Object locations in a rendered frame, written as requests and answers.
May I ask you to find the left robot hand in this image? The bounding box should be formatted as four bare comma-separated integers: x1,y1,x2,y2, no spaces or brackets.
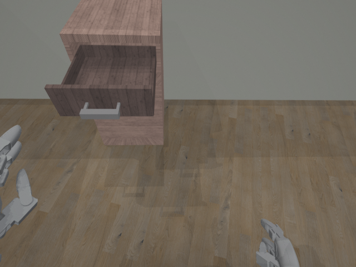
0,125,38,239

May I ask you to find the handle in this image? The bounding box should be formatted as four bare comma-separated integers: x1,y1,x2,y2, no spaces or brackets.
80,102,121,119

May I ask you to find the cabinet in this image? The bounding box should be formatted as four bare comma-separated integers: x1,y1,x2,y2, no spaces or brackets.
60,0,164,145

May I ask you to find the right robot hand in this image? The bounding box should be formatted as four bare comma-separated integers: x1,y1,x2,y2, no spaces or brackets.
256,219,300,267

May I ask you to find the drawer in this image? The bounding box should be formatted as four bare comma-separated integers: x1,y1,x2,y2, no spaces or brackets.
44,44,157,116

